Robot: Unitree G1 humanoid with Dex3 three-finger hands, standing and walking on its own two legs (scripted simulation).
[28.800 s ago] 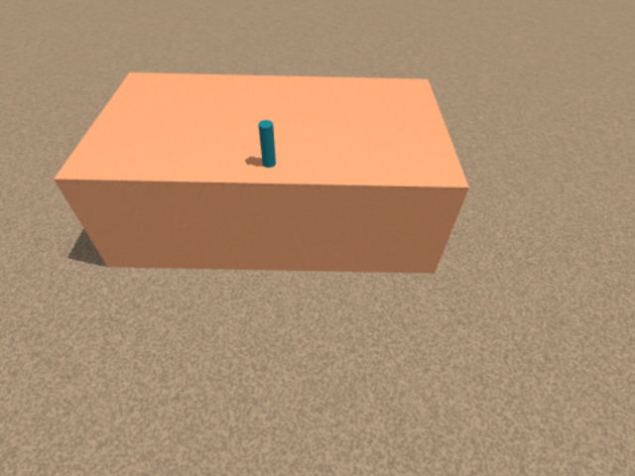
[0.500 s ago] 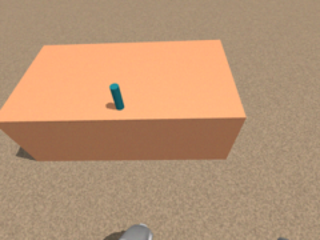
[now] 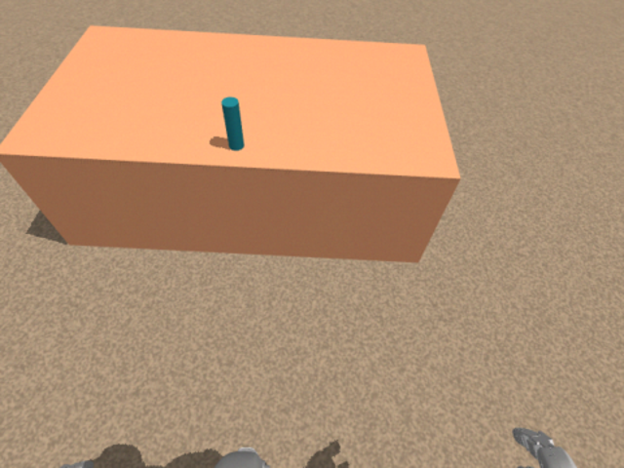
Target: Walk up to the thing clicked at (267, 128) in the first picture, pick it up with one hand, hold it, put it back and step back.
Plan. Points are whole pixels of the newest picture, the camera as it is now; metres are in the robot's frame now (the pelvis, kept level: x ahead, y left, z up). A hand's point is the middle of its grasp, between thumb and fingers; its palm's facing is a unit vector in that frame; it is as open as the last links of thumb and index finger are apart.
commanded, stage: step back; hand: left
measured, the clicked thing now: (233, 125) +0.97 +0.25 -0.23
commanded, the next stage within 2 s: stand in 1.20 s
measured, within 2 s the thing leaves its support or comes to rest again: neither
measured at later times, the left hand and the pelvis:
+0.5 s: hand out of the picture -0.05 +0.28 -0.14, palm faces +0.07 -0.92 -0.38, open 7.4 cm; pelvis -0.09 -0.01 +0.01, yaw +3 degrees
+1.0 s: hand out of the picture +0.02 +0.27 -0.14, palm faces +0.09 -0.94 -0.34, open 7.4 cm; pelvis -0.06 +0.00 +0.02, yaw +4 degrees
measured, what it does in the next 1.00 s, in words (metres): steps on the spot: right foot, then left foot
